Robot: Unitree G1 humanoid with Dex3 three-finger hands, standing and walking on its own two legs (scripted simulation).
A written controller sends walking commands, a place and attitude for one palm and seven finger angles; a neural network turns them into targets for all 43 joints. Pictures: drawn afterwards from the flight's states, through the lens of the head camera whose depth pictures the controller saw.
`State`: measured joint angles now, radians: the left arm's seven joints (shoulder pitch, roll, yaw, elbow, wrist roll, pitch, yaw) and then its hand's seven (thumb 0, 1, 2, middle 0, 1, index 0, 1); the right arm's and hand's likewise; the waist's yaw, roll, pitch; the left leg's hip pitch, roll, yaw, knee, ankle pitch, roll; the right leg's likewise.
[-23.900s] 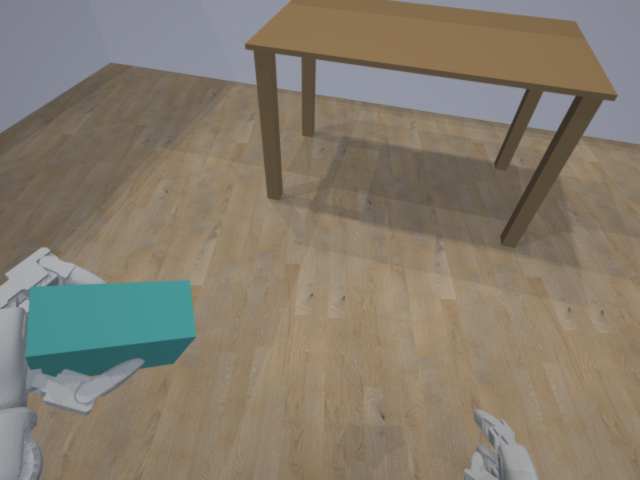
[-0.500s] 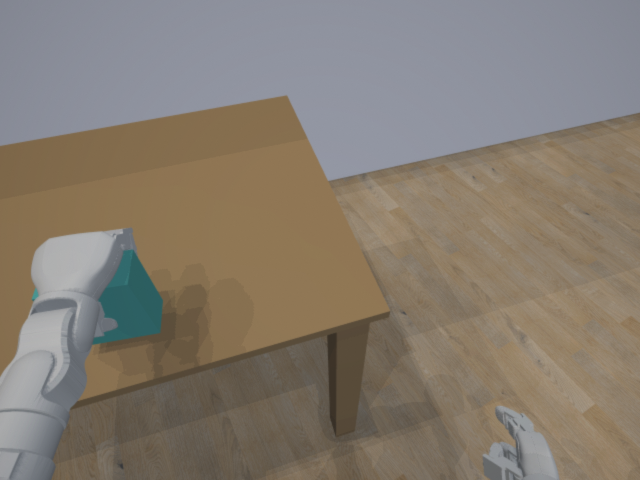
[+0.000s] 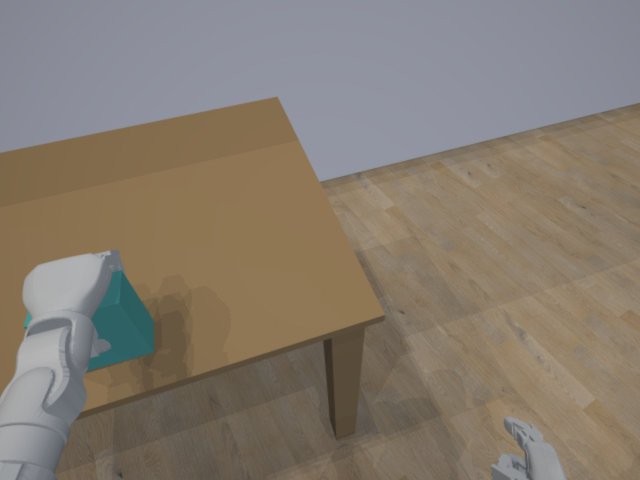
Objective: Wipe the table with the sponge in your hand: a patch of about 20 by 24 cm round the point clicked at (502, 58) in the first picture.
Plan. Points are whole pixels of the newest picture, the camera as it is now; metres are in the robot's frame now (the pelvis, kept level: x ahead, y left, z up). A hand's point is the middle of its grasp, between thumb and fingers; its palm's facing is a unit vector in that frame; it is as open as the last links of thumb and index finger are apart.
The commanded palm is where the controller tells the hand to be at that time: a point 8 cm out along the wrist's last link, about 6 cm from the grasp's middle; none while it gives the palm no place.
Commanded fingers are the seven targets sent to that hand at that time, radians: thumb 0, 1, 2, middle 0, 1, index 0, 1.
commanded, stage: lower the sponge onto the table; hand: left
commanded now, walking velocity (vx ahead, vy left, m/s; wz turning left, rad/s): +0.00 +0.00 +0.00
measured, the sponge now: (104, 331) +0.28 +0.34 +0.00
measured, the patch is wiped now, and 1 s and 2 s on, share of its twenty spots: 0.15 0.35 0.35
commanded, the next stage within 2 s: wipe forward along the first lane in 0.02 s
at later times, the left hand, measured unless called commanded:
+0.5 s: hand (89, 289) +0.32 +0.36 +0.05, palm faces -0.13 +0.03 -0.99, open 9.8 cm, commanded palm +0.30 +0.36 +0.08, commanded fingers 0.00 0.10 1.30 -1.20 -1.60 -1.20 -1.60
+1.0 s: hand (84, 268) +0.35 +0.38 +0.05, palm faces -0.13 +0.05 -0.99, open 9.9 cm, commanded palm +0.35 +0.38 +0.08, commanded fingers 0.00 0.10 1.30 -1.20 -1.60 -1.20 -1.60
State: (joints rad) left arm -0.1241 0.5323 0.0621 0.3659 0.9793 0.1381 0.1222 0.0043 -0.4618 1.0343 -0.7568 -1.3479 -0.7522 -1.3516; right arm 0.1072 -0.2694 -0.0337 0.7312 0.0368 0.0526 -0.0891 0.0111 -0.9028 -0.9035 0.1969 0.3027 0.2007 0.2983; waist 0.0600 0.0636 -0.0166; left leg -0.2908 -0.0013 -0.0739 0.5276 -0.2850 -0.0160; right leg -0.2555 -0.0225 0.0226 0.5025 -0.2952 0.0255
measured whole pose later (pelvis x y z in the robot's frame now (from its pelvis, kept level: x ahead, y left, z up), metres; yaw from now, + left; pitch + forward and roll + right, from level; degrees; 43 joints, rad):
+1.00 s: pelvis -0.03 +0.00 -0.02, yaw -1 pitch +10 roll -1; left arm -0.60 0.70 0.12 0.99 1.08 0.00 0.16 0.02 -0.50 1.07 -0.77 -1.31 -0.76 -1.35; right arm 0.24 -0.28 -0.04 0.77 0.05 0.08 -0.08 0.01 -0.90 -0.90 0.20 0.30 0.20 0.30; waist -0.03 0.04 -0.08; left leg -0.58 0.01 -0.07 0.70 -0.30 -0.01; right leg -0.54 -0.01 0.03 0.67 -0.31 0.03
